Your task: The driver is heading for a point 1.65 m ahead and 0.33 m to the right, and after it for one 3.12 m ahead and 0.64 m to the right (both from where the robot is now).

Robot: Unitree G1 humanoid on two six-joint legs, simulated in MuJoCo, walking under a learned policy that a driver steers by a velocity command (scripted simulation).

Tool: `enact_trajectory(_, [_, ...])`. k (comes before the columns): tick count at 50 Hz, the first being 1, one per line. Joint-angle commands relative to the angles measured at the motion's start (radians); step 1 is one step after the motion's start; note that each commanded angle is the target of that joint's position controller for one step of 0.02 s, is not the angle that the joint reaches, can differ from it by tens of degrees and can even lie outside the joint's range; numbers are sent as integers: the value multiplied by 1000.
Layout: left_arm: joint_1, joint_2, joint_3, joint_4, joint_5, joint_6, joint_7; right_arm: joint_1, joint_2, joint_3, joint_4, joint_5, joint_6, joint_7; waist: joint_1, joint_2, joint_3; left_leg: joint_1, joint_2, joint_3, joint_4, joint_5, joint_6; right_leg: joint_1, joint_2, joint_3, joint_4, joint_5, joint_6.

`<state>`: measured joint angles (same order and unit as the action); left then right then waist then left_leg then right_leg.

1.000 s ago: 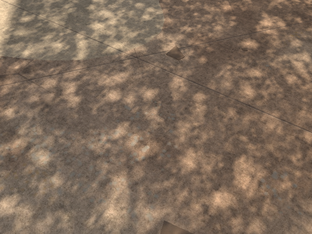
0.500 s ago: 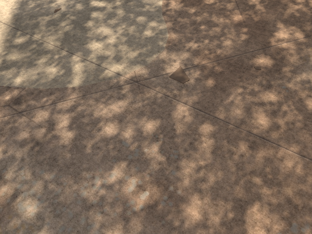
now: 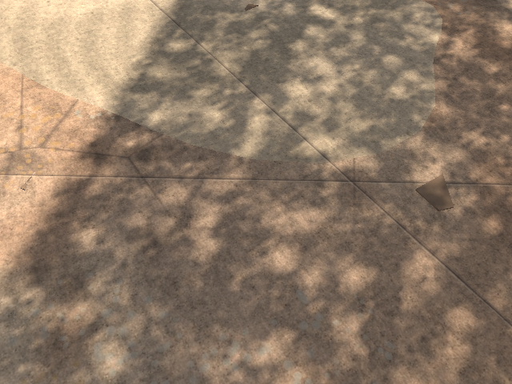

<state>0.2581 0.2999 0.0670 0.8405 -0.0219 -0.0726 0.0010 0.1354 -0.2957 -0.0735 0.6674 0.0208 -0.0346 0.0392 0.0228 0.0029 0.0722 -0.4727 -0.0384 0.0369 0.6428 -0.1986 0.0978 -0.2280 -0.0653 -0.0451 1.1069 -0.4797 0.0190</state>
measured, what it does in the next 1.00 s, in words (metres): walks ahead, turning right: right foot, then left foot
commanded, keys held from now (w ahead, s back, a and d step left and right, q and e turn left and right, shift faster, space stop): w+e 0.66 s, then w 0.34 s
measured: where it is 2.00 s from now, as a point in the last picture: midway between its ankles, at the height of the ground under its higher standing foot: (351, 185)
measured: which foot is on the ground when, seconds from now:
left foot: down 0.00-0.48, up 0.50-0.94, down 0.96-1.00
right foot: up 0.00-0.46, down 0.48-0.98, up 1.00-1.00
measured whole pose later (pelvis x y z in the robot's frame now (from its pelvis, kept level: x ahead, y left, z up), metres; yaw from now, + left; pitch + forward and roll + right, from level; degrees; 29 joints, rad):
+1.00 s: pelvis +0.59 -0.08 +0.00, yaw -20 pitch +2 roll +0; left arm 0.36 0.30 0.06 0.79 -0.01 -0.04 0.01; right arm 0.09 -0.27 -0.04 0.70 -0.01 -0.12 0.03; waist 0.05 -0.02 0.00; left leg -0.47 -0.02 0.01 0.54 -0.12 0.03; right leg -0.14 0.07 0.15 0.73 -0.47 -0.04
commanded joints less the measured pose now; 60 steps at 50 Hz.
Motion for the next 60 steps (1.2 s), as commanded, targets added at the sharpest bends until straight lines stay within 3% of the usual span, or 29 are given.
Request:
enact_trajectory(1, [-65, 114, 13, -111, -11, -64, -7, 167, -127, -36, -17, -8, -25, -8, -75, 17, -179, 547, 301, -492, -357, 16, 199, -536, -47, 106, 149, 102, -37])
enact_trajectory(3, [-18, 118, 21, -77, 6, -36, -7, 86, -73, -15, -32, -27, -31, -13, -19, 64, -137, 363, 248, -350, -398, 189, 167, -395, -97, 108, 64, 183, -28])
enact_trajectory(7, [-35, 74, 12, -66, 9, 6, -2, 114, -110, -22, 11, -31, -59, -23, -16, 46, -89, 300, 234, -195, -476, 330, 161, -421, -101, 96, -53, 330, 9])
enact_trajectory(13, [-175, 40, -3, -98, -1, -5, -21, 142, -120, -18, 62, -35, -65, -39, -80, 50, -23, 360, 214, -28, -531, 252, 87, -429, -44, 81, -396, 638, -3])
enact_trajectory(18, [-255, 31, -11, -150, 1, -9, -54, 188, -127, -26, 116, -22, -42, -46, -110, 37, 19, 560, 283, 21, -474, 365, 73, -506, -12, 59, -520, 560, -48])
enact_trajectory(21, [-211, 59, 2, -168, 5, -6, -70, 157, -161, -37, 115, -15, -18, -62, -62, 77, -36, 631, 297, 59, -321, 773, 39, -416, 50, -15, -527, 395, -98])
enact_trajectory(22, [-146, 86, 16, -161, 7, -1, -69, 147, -175, -40, 110, -14, -9, -70, -25, 98, -88, 633, 290, 74, -215, 942, 24, -322, 87, -44, -516, 343, -119])
enact_trajectory(23, [-14, 127, 39, -133, 6, 2, -63, 128, -177, -38, 105, -13, 0, -77, 51, 86, -160, 580, 261, 105, -31, 999, -3, -138, 128, -59, -552, 364, -149])
enact_trajectory(24, [147, 194, 68, -105, 6, 7, -48, 132, -160, -28, 91, -19, -3, -84, 127, 17, -256, 378, 220, 113, 242, 789, -42, 160, 65, 79, -580, 406, -204])
enact_trajectory(25, [193, 293, 89, -101, -4, 6, -37, 261, -18, 19, 51, -51, -31, -61, 36, -245, -376, -86, 22, 71, 633, -93, -115, 565, -205, 600, -604, 298, -405])
enact_trajectory(26, [215, 220, 68, -114, -5, 1, -37, 193, -62, 20, 51, -27, -73, -41, 92, -187, -486, -259, -45, -131, 781, -378, -110, 678, -268, 898, -774, 154, -460])
enact_trajectory(27, [178, 171, 54, -115, 4, -1, -33, 91, -121, 4, 21, 16, -100, -26, 114, -128, -343, -347, 27, -164, 775, -297, -84, 593, -237, 742, -801, 161, -393])
enact_trajectory(28, [113, 148, 46, -130, 5, -1, -29, 41, -116, 10, 3, 14, -114, -27, 83, -41, -246, -331, 74, -151, 689, -215, -72, 444, -196, 622, -806, 226, -354])
enact_trajectory(29, [48, 122, 37, -145, 5, 1, -28, 22, -115, 6, 3, -12, -116, -33, 40, 12, -165, -281, 105, -137, 590, -174, -79, 287, -160, 532, -822, 336, -332])
enact_trajectory(30, [11, 101, 28, -161, 14, 1, -24, 32, -124, -3, 2, -26, -107, -37, 4, -6, -137, -205, 127, -138, 534, -145, -89, 182, -129, 474, -845, 427, -325])
enact_trajectory(34, [-13, 129, 34, -180, 13, 2, -5, 66, -78, 6, 0, -36, -67, -43, -40, -45, -98, -127, 132, -91, 340, -68, -155, -5, -77, 340, -892, 590, -324])
enact_trajectory(38, [44, 132, 33, -152, 6, 7, 8, -67, -33, 27, -21, -33, -69, -37, 30, -76, -83, -37, 99, -62, 29, 253, -172, -55, -14, 230, -887, 518, -253])
enact_trajectory(43, [116, 139, 31, -111, 3, 14, 4, -162, -71, 16, -53, -16, -87, -17, 70, -86, -58, -57, 79, -83, -121, 271, -125, 92, -94, 317, -821, 431, -232])
enact_trajectory(45, [115, 146, 34, -103, 7, 20, 7, -138, -89, 8, -53, -16, -93, -12, 48, -102, -53, -46, 75, -82, -144, 191, -93, 153, -129, 353, -779, 480, -217])
enact_trajectory(47, [88, 136, 31, -107, 9, 26, 7, -11, -118, -11, -19, -21, -98, -16, -27, -103, -102, 121, 45, -43, -194, 157, -47, 165, -91, 328, -648, 686, -185])
enact_trajectory(48, [81, 102, 16, -118, 17, 26, 6, 126, -159, -27, 5, -32, -102, -21, -90, -67, -219, 341, 121, -111, -160, 190, 6, 95, -35, 278, -450, 693, -153])
enact_trajectory(49, [178, 41, -5, -135, 17, 14, 7, 262, -245, -49, 24, -44, -98, -23, -95, 123, -380, 712, 324, -443, -160, 115, 141, -204, 99, 179, -101, 429, -82])
enact_trajectory(50, [215, 35, -13, -130, 4, 3, 5, 331, -220, -49, 65, -19, -86, -13, -101, 324, -425, 827, 430, -783, -311, -122, 221, -439, 162, 175, 117, -82, -47])
enact_trajectory(51, [135, 122, 6, -139, -10, -4, 1, 286, -150, -26, 57, -2, -82, -12, -118, 192, -287, 742, 409, -742, -345, -287, 179, -545, 100, 220, 197, -53, -55])
enact_trajectory(52, [39, 129, 7, -162, -11, -6, -1, 221, -121, -16, 43, -11, -73, -17, -112, 107, -182, 615, 371, -604, -359, -261, 143, -560, 51, 178, 190, 32, -60])
enact_trajectory(53, [-14, 116, 6, -176, 3, -9, -3, 170, -105, -7, 40, -23, -69, -16, -90, 55, -101, 487, 328, -508, -390, -158, 133, -544, 16, 150, 126, 99, -59])
enact_trajectory(54, [-17, 108, 11, -176, 14, -7, -3, 139, -84, 1, 38, -30, -71, -16, -62, 64, -79, 414, 296, -444, -411, -62, 124, -502, -17, 148, 62, 149, -56])
enact_trajectory(56, [24, 75, 7, -162, 13, 2, -5, 123, -75, 6, 43, -28, -75, -14, -31, 101, -84, 346, 255, -357, -448, 62, 124, -428, -35, 130, -3, 188, -43])
enact_trajectory(60, [-57, 38, -6, -186, 22, 6, -2, 150, -122, -7, 73, -17, -75, -25, -39, 67, -66, 335, 246, -242, -492, 236, 140, -459, -49, 100, -199, 323, -7])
